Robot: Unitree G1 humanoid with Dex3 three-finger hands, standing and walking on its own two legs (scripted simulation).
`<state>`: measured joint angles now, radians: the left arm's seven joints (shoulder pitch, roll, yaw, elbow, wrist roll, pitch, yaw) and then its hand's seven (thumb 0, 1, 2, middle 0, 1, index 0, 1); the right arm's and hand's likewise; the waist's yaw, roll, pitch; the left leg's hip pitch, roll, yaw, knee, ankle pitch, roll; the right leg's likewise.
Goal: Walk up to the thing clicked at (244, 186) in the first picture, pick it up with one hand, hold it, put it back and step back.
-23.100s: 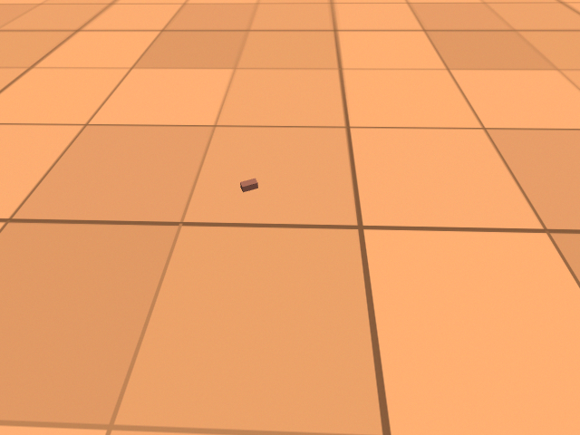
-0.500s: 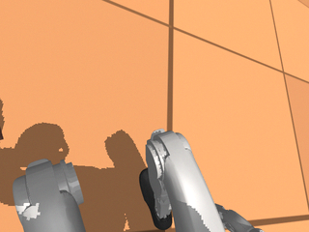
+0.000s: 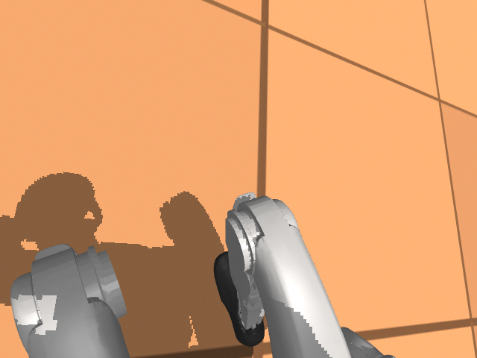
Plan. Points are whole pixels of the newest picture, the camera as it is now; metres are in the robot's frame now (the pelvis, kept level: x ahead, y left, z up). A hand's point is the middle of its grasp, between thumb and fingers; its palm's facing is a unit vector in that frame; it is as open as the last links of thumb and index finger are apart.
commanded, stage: close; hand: left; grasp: from above
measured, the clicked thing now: out of the picture +0.40 +0.33 -0.27
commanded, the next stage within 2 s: settle in 1.36 s
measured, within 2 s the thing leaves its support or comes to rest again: leaves its support in 1.76 s
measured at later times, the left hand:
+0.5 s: hand out of the picture +0.40 +0.33 -0.25, palm faces -0.39 -0.21 -0.90, open 10.1 cm
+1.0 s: hand out of the picture +0.39 +0.32 -0.24, palm faces -0.41 -0.13 -0.90, open 7.6 cm
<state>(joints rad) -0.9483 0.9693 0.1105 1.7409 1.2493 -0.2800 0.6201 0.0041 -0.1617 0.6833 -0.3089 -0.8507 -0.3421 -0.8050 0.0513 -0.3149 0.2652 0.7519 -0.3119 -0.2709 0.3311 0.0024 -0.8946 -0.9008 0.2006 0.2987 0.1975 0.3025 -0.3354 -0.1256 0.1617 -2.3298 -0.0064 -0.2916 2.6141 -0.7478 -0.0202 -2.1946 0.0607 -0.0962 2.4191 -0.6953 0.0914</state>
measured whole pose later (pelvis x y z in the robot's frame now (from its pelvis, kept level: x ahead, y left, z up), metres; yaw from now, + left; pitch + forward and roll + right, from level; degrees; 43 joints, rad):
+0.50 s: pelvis -0.01 +0.00 +0.00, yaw -1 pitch +25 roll -15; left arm -0.97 0.97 0.17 1.78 1.24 -0.18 0.70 0.00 0.12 0.44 -0.55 -0.59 -0.58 -0.55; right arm 0.06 -0.38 0.22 0.75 -0.28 -0.32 0.33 0.00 -0.89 -0.90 0.20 0.30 0.20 0.30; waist -0.36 -0.14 0.15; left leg -2.35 0.00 -0.28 2.60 -0.72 -0.01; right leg -2.21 0.07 -0.10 2.40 -0.66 0.08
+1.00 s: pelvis -0.01 +0.00 +0.00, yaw +0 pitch +23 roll -15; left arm -0.90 0.95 0.09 1.72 1.33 -0.31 0.74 0.00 0.42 0.25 -0.76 -0.40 -0.81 -0.36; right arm 0.03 -0.31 0.26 0.74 -0.31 -0.27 0.30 0.00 -0.89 -0.90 0.20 0.30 0.20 0.30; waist -0.33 -0.15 0.16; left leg -2.31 0.01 -0.30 2.59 -0.72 -0.02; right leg -2.18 0.07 -0.11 2.39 -0.66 0.08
